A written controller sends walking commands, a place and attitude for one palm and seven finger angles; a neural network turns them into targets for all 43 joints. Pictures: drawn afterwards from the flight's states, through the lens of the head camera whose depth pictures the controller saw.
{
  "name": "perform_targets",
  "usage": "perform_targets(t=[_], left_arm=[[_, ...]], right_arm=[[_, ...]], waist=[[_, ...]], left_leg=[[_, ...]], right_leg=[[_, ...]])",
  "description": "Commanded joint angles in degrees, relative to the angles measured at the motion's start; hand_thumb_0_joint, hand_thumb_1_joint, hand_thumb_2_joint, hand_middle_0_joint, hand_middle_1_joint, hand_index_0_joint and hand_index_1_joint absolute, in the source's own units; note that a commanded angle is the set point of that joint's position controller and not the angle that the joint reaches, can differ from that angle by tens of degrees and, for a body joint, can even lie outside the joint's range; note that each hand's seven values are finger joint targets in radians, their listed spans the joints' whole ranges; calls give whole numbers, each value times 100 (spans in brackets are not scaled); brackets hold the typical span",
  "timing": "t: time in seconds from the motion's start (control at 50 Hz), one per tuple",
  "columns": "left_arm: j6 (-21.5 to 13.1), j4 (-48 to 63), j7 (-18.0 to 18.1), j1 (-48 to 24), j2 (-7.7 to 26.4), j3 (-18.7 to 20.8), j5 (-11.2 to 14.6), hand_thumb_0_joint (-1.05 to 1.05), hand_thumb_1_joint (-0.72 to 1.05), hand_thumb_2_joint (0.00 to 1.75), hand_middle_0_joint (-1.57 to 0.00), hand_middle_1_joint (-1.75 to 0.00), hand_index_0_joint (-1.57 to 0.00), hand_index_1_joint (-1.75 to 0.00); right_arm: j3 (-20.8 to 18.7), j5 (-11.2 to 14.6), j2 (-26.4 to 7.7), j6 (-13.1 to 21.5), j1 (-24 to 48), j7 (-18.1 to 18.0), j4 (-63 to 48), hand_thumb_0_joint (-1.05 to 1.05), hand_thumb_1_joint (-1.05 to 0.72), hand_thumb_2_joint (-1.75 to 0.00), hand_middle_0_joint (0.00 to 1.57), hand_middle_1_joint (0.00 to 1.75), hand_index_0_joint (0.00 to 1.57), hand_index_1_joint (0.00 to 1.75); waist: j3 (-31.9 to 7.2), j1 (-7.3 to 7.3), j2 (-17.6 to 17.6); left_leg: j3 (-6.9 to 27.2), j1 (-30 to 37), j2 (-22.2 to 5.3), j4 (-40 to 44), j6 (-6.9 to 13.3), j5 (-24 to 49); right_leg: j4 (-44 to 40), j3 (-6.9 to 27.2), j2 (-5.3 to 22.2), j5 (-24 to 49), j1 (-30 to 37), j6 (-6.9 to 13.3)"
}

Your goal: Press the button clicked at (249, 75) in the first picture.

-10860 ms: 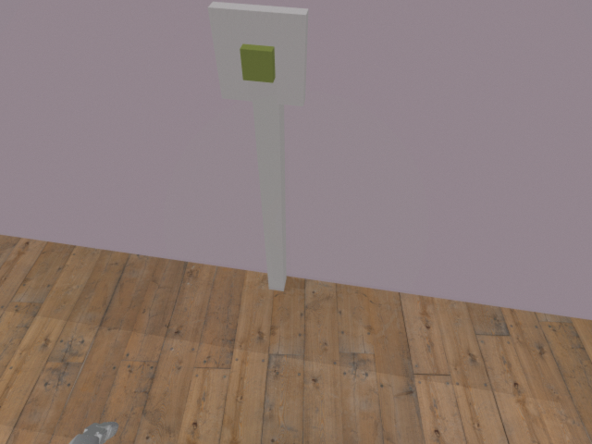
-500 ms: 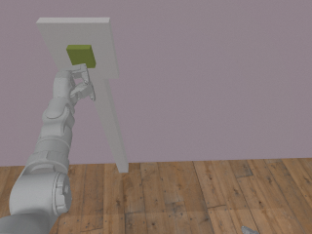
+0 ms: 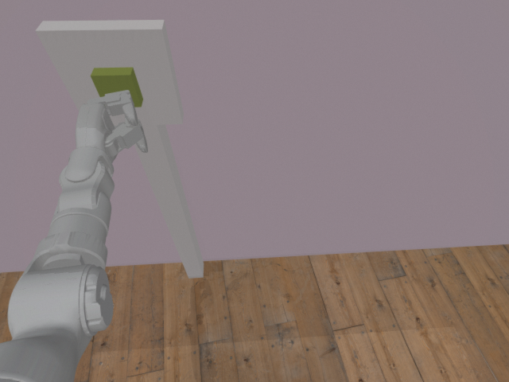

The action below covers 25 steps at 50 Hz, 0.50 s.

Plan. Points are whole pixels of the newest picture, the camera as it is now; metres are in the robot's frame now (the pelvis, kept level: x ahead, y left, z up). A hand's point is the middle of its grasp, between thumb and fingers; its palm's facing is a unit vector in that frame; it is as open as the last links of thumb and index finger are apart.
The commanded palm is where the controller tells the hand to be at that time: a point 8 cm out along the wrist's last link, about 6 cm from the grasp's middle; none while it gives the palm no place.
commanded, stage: press the button with the knuckle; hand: left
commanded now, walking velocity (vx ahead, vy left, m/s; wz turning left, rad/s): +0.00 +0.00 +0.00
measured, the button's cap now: (118, 86) +0.54 +0.21 +0.17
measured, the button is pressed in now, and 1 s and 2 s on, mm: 0 13 0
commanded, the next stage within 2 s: hold the button down briefly in 0.68 s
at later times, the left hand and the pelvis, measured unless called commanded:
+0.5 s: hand (139, 118) +0.50 +0.18 +0.14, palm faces +0.04 -1.00 +0.00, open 3.0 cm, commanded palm +0.49 +0.23 +0.14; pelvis -0.01 +0.00 +0.00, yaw +0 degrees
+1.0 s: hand (137, 115) +0.50 +0.18 +0.14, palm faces +0.02 -1.00 -0.01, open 3.0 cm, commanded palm +0.51 +0.23 +0.14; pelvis -0.03 +0.01 -0.01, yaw +1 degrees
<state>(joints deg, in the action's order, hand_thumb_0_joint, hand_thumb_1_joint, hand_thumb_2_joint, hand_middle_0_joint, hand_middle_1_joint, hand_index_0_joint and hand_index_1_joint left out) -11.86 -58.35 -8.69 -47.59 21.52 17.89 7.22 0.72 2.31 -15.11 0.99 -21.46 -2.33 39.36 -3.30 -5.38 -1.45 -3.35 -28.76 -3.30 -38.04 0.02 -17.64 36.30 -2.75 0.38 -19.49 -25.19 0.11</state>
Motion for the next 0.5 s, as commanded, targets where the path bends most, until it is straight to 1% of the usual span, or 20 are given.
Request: perform_targets(t=[0.0,0.02,0.04,0.08,0.1,0.12,0.16,0.2,0.22,0.24,0.26,0.28,0.3,0.32,0.34,0.36,0.38,0.44,0.46,0.48], left_arm=[[-410,872,8,-3017,1349,192,19,0,90,90,-130,-150,-130,-150],[-441,834,29,-3135,1464,259,4,0,90,90,-130,-150,-130,-150],[-450,746,29,-3124,1585,353,-14,0,90,90,-130,-150,-130,-150],[-513,786,30,-3332,1760,403,-90,0,90,90,-130,-150,-130,-150],[-561,807,27,-3358,1689,334,-127,0,90,90,-130,-150,-130,-150],[-615,834,32,-3377,1650,329,-133,0,90,90,-130,-150,-130,-150],[-673,875,11,-3325,1747,440,-102,0,90,90,-130,-150,-130,-150],[-660,808,-31,-3321,1682,391,-70,0,90,90,-130,-150,-130,-150],[-642,715,-38,-3435,1607,321,-71,0,90,90,-130,-150,-130,-150],[-612,628,-22,-3478,1787,452,-78,0,90,90,-130,-150,-130,-150],[-590,594,-15,-3585,1840,421,-103,0,90,90,-130,-150,-130,-150],[-554,497,-20,-3662,1759,346,-124,0,90,90,-130,-150,-130,-150],[-565,565,-14,-3828,1860,376,-148,0,90,90,-130,-150,-130,-150],[-579,550,-1,-3863,1915,425,-162,0,90,90,-130,-150,-130,-150],[-585,531,9,-3987,2013,485,-165,0,90,90,-130,-150,-130,-150],[-582,393,-6,-3920,2045,508,-173,0,90,90,-130,-150,-130,-150],[-574,299,-30,-3911,2028,497,-153,0,90,90,-130,-150,-130,-150],[-583,51,-72,-4147,2242,534,-202,0,90,90,-130,-150,-130,-150],[-560,-98,-88,-4185,2214,465,-229,0,90,90,-130,-150,-130,-150],[-574,-91,-91,-4330,2278,455,-248,0,90,90,-130,-150,-130,-150]], right_arm=[[-293,-55,-889,183,-429,-65,-455,0,-90,-90,20,30,20,30],[-284,-76,-910,171,-476,-66,-439,0,-90,-90,20,30,20,30],[-291,-67,-916,167,-481,-66,-466,0,-90,-90,20,30,20,30],[-286,-84,-920,156,-523,-66,-474,0,-90,-90,20,30,20,30],[-283,-91,-898,159,-528,-55,-478,0,-90,-90,20,30,20,30],[-289,-106,-900,154,-572,-36,-488,0,-90,-90,20,30,20,30],[-325,-108,-915,141,-606,-30,-488,0,-90,-90,20,30,20,30],[-311,-101,-913,120,-601,-23,-486,0,-90,-90,20,30,20,30],[-303,-113,-919,103,-645,-24,-464,0,-90,-90,20,30,20,30],[-315,-103,-943,91,-660,-29,-449,0,-90,-90,20,30,20,30],[-308,-95,-956,74,-658,-42,-431,0,-90,-90,20,30,20,30],[-296,-101,-943,73,-677,-43,-417,0,-90,-90,20,30,20,30],[-304,-107,-959,76,-701,-52,-393,0,-90,-90,20,30,20,30],[-296,-123,-961,75,-734,-48,-405,0,-90,-90,20,30,20,30],[-303,-123,-966,78,-756,-53,-368,0,-90,-90,20,30,20,30],[-296,-125,-966,79,-783,-49,-364,0,-90,-90,20,30,20,30],[-286,-127,-977,85,-792,-51,-362,0,-90,-90,20,30,20,30],[-257,-131,-1014,87,-862,-68,-334,0,-90,-90,20,30,20,30],[-245,-127,-1011,91,-856,-69,-329,0,-90,-90,20,30,20,30],[-247,-134,-1035,99,-900,-71,-307,0,-90,-90,20,30,20,30]], waist=[[-1836,-143,31],[-1856,-184,121],[-1923,-145,103],[-2041,-164,-42],[-2107,-159,-252],[-2194,-169,-212],[-2418,-149,-219],[-2302,-165,-245],[-2180,-245,-35],[-2115,-236,-53],[-2033,-295,-70],[-1956,-326,-62],[-2003,-357,-160],[-2093,-333,-181],[-2195,-381,-223],[-2160,-361,-156],[-2106,-393,-48],[-2024,-477,-81],[-1867,-523,-211],[-1841,-568,-203]], left_leg=[[309,1384,226,244,195,1411],[304,1320,232,233,218,1397],[289,1263,236,233,214,1335],[275,1234,248,207,214,1367],[286,1350,241,194,197,1466],[315,1416,239,151,197,1575],[292,1514,219,105,189,1780],[277,1439,219,101,183,1739],[298,1356,224,92,208,1702],[284,1278,211,106,211,1594],[279,1222,220,117,223,1471],[278,1148,230,125,226,1376],[302,1191,223,116,222,1353],[309,1201,238,92,230,1374],[310,1236,231,76,229,1417],[321,1180,233,70,226,1385],[324,1121,231,71,230,1356],[343,937,227,56,232,1151],[326,867,227,43,230,1047],[361,843,220,50,225,966]], right_leg=[[-401,102,-224,1786,55,56],[-403,124,-228,1820,107,45],[-392,146,-222,1794,139,40],[-353,170,-208,1862,179,34],[-319,156,-214,1893,117,51],[-283,138,-229,1940,110,61],[-248,148,-241,2146,180,49],[-266,141,-246,2141,144,47],[-277,129,-260,2128,122,42],[-305,145,-259,2058,81,27],[-345,168,-248,1965,37,15],[-362,171,-247,1899,1,10],[-358,173,-240,1844,-57,12],[-343,185,-250,1847,-19,26],[-340,195,-239,1898,-8,8],[-343,191,-247,1871,-4,9],[-343,182,-251,1861,-21,3],[-355,209,-239,1668,-121,-8],[-376,225,-235,1574,-239,-11],[-380,209,-231,1452,-321,-15]])
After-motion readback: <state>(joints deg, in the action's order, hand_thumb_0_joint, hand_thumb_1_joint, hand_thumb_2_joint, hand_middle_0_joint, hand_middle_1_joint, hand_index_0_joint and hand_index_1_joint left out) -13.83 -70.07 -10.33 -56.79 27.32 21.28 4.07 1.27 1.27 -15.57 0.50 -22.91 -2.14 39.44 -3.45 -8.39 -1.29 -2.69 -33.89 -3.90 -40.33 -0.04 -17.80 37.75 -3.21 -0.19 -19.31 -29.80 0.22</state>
